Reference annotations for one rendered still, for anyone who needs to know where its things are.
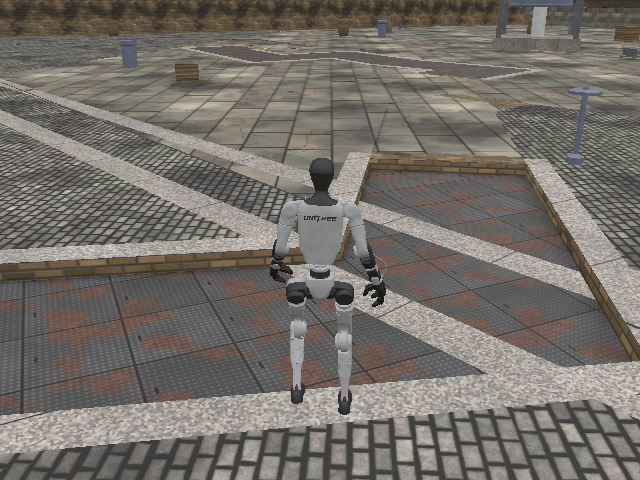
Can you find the left robot upper arm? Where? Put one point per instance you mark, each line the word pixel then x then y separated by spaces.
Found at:
pixel 289 210

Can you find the robot right foot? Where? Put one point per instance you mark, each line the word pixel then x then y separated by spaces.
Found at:
pixel 344 406

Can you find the right robot upper arm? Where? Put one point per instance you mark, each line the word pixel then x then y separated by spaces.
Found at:
pixel 352 212

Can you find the left robot thigh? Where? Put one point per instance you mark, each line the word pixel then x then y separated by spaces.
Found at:
pixel 296 297

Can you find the robot right forearm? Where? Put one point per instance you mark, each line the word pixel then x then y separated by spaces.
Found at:
pixel 371 267

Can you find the robot left forearm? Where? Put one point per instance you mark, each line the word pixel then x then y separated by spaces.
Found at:
pixel 277 259

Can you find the left robot hand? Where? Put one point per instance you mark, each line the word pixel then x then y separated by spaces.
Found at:
pixel 276 277

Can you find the right robot hand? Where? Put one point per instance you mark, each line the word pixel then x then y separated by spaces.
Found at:
pixel 380 292

